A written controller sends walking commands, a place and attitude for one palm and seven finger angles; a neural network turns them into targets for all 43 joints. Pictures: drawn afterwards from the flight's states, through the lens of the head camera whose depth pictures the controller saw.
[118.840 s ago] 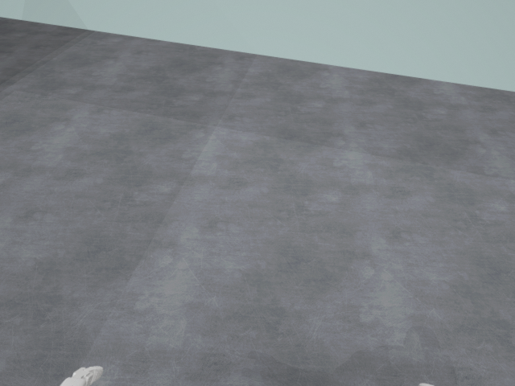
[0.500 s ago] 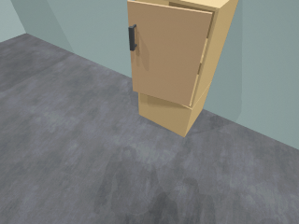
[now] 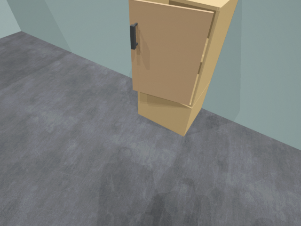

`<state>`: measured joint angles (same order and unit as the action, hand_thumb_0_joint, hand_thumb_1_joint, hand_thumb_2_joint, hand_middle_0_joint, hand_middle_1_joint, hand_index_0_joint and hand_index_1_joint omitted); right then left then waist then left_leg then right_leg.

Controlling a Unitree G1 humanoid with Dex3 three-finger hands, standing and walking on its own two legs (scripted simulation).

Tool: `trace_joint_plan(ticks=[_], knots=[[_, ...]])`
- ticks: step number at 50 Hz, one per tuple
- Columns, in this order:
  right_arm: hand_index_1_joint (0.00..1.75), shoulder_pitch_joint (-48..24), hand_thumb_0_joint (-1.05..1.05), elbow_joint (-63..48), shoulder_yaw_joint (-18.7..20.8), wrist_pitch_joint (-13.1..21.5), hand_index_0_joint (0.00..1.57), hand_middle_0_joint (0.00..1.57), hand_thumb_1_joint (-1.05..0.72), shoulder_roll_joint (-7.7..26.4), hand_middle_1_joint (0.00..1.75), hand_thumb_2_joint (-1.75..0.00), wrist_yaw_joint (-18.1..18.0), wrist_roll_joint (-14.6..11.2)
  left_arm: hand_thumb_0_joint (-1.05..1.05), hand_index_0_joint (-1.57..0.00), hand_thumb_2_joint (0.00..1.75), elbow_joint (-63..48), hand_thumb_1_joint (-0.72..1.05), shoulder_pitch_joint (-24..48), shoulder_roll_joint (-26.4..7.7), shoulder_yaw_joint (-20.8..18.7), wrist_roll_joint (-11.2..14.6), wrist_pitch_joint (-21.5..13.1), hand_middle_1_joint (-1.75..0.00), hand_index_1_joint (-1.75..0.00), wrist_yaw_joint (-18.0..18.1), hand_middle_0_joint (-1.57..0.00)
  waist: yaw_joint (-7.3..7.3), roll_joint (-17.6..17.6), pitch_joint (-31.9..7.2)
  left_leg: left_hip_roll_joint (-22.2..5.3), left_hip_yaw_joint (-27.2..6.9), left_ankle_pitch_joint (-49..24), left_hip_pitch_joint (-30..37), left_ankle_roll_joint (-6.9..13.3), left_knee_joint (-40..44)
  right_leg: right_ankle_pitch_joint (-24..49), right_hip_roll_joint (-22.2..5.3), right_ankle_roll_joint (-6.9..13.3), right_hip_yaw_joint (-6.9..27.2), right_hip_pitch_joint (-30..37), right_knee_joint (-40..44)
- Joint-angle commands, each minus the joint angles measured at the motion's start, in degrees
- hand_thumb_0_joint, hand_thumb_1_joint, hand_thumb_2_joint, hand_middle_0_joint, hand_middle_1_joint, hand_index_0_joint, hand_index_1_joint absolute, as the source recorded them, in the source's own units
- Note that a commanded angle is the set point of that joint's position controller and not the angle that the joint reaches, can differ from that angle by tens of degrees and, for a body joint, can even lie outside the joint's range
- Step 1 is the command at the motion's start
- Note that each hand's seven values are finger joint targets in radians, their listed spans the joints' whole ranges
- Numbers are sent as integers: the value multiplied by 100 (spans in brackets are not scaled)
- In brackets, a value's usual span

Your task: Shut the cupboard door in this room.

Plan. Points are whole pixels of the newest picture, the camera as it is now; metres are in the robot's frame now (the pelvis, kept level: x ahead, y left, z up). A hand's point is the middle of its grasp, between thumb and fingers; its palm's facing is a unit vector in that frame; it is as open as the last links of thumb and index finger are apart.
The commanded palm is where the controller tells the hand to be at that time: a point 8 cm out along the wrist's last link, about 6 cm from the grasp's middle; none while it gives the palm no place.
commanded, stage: let the arm hang, fingers relaxed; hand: left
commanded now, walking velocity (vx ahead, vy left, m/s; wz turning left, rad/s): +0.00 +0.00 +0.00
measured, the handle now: (134, 36) +1.04 +0.14 +0.02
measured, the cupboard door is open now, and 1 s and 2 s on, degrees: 11 11 11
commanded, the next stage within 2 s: look to check the result in 0.04 s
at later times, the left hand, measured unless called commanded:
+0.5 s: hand out of the picture -0.01 +0.16 -0.17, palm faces +0.04 -0.98 -0.19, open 7.4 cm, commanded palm none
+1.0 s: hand out of the picture +0.01 +0.17 -0.20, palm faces +0.16 -0.97 -0.19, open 7.3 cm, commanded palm none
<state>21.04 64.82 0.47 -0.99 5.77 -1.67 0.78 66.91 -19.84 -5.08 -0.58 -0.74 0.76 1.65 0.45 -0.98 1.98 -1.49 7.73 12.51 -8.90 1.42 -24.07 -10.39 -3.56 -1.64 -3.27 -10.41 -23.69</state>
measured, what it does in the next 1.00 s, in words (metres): stands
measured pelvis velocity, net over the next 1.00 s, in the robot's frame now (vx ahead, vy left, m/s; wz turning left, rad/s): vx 0.00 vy -0.01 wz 0.12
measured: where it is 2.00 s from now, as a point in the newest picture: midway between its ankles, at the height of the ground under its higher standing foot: outside the picture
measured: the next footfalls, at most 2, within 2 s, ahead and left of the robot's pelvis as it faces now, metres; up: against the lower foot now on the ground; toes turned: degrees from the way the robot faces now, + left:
right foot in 1.36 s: +0.07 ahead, -0.14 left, +0.00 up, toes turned +20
left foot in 1.80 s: +0.15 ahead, +0.17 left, +0.00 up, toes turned +45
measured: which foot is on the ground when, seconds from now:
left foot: down 0.00-1.00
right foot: down 0.00-1.00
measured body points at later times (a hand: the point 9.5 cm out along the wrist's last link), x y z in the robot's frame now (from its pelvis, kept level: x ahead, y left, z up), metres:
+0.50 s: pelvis +0.01 -0.01 +0.00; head +0.01 -0.02 +0.45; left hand -0.01 +0.21 -0.16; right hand -0.02 -0.21 -0.17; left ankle +0.01 +0.10 -0.74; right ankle +0.03 -0.14 -0.74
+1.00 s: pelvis +0.00 -0.01 -0.02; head +0.03 +0.00 +0.43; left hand +0.00 +0.22 -0.18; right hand +0.01 -0.24 -0.17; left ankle +0.01 +0.10 -0.74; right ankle +0.03 -0.14 -0.74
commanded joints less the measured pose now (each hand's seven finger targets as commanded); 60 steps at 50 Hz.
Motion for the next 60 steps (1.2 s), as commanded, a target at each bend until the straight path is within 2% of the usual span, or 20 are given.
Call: trace_joint_plan(ticks=[1,3,7,22,27,35,38,40,44,47,48,49,50,51,52,53,55,56,58,60], knots=[[30,417,0,-127,100,64,20,20,-90,479,30,-90,-59,5,0,-20,90,-106,90,-439,-549,-88,-39,-71,-30,-30,55,-20,-1,355,703,-507,-687,933,-651,27,957,-288,-131,238,245,-316,405],[30,411,0,-149,122,69,20,20,-90,524,30,-90,-57,-6,0,-20,90,-109,90,-494,-545,-90,-45,-85,-30,-30,60,-20,-2,271,634,-515,-686,899,-574,33,926,-291,-118,239,250,-361,378],[30,414,0,-172,130,75,20,20,-90,519,30,-90,-56,7,0,-20,90,-132,90,-453,-518,-97,-50,-81,-30,-30,55,-20,6,331,619,-540,-727,990,-670,49,966,-260,-113,229,244,-353,327],[30,275,0,-174,124,123,20,20,-90,565,30,-90,-34,-8,0,-20,90,-227,90,-261,-677,-118,-32,-137,-30,-30,64,-20,22,-49,354,-530,-545,31,-186,44,685,80,-204,254,352,-363,352],[30,218,0,-155,111,107,20,20,-90,563,30,-90,-26,-3,0,-20,90,-252,90,-171,-733,-131,-30,-134,-30,-30,61,-20,21,62,477,-512,-502,85,-242,10,694,-19,-215,266,368,-352,436],[30,133,0,-139,101,112,20,20,-90,593,30,-90,-31,1,0,-20,90,-260,90,-75,-791,-130,-15,-156,-30,-30,54,-20,17,134,361,-515,-500,-154,-120,-14,628,109,-238,303,398,-260,503],[30,82,0,-225,122,46,20,20,-90,582,30,-90,-5,-9,0,-20,90,-328,90,-103,-864,-202,-20,-120,-30,-30,78,-20,-5,75,368,-438,-514,-355,-354,-38,310,136,-363,295,251,-206,275],[30,-1,0,-301,155,-6,20,20,-90,594,30,-90,6,6,0,-20,90,-418,90,-45,-965,-279,-22,-90,-30,-30,83,-20,-15,-83,398,-347,-470,-249,-554,-56,35,-110,-541,350,251,-280,246],[30,-118,0,-523,249,-106,20,20,-90,581,30,-90,51,16,0,-20,90,-707,90,141,-1230,-445,-50,-18,-30,-30,84,-20,-8,-575,247,-102,-312,1,-813,-126,-934,-605,-1100,651,363,-497,420],[30,-218,0,-711,318,-154,20,20,-90,617,30,-90,86,27,0,-20,90,-988,90,432,-1315,-519,-89,11,-30,-30,81,-20,43,-772,184,-114,-323,728,-879,-170,-1599,-550,-1456,823,277,-737,365],[30,-187,0,-769,342,-153,20,20,-90,688,30,-90,105,26,0,-20,90,-1076,90,555,-1325,-532,-102,25,-30,-30,84,-20,100,-684,124,-168,-403,662,-799,-161,-1469,-522,-1448,781,148,-827,164],[30,-90,0,-788,368,-137,20,20,-90,761,30,-90,119,33,0,-20,90,-1174,90,653,-1322,-561,-96,48,-30,-30,75,-20,163,-310,134,-349,-648,252,-670,-92,-960,-772,-1314,617,-113,-1028,-197],[30,61,0,-812,404,-107,20,20,-90,1003,30,-90,122,69,0,-20,90,-1275,90,674,-1170,-561,-71,88,-30,-30,43,-20,226,712,174,-710,-1531,-232,-684,107,-281,-1239,-773,319,-498,-1291,-1016],[30,224,0,-830,476,-65,20,20,-90,1366,30,-90,82,153,0,-20,90,-1385,90,751,-975,-543,-32,116,-30,-30,34,-20,342,1906,238,-1463,-3140,-454,-721,516,667,-1765,-31,-2,-674,-1638,-2262],[30,355,0,-764,517,-64,20,20,-90,1533,30,-90,14,169,0,-20,90,-1535,90,1114,-996,-521,-78,161,-30,-30,56,-20,467,2051,295,-1704,-3694,-408,-627,831,1125,-2218,107,23,-86,-2018,-3375],[30,298,0,-786,514,-44,20,20,-90,1508,30,-90,-17,126,0,-20,90,-1585,90,1188,-1060,-532,-99,168,-30,-30,45,-20,338,1769,276,-1638,-3581,-301,-656,835,1114,-1883,-40,62,300,-2225,-3840],[30,-122,0,-1000,475,12,20,20,-90,1463,30,-90,-52,117,0,-20,90,-1570,90,990,-1062,-560,-93,95,-30,-30,-19,-20,125,1135,-120,-1333,-3130,-579,-486,770,795,-1384,-13,-11,411,-2174,-4109],[30,-254,0,-1059,468,29,20,20,-90,1460,30,-90,-62,118,0,-20,90,-1560,90,963,-1052,-553,-81,74,-30,-30,-41,-20,81,944,-252,-1173,-2931,-805,-358,737,692,-1223,21,-59,414,-2124,-4039],[30,-312,0,-1134,484,40,20,20,-90,1508,30,-90,-70,118,0,-20,90,-1649,90,1038,-1038,-522,-58,48,-30,-30,-60,-20,86,778,-419,-1019,-2846,-1289,-114,769,558,-1197,105,-129,408,-2038,-3646],[30,-265,0,-1163,516,13,20,20,-90,1563,30,-90,-53,145,0,-20,90,-1774,90,1166,-986,-487,-26,45,-30,-30,-65,-20,178,826,-549,-991,-2989,-895,9,822,561,-1383,176,-151,405,-1845,-3087]])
